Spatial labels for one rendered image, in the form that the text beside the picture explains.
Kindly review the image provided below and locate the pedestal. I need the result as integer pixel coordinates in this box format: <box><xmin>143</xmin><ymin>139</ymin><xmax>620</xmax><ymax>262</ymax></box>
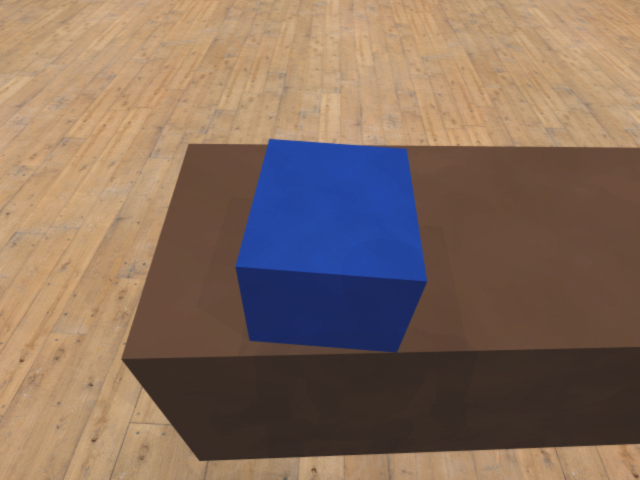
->
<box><xmin>121</xmin><ymin>144</ymin><xmax>640</xmax><ymax>461</ymax></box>

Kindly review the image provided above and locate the carton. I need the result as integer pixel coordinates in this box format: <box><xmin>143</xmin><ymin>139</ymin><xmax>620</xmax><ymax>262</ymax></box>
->
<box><xmin>235</xmin><ymin>139</ymin><xmax>427</xmax><ymax>353</ymax></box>

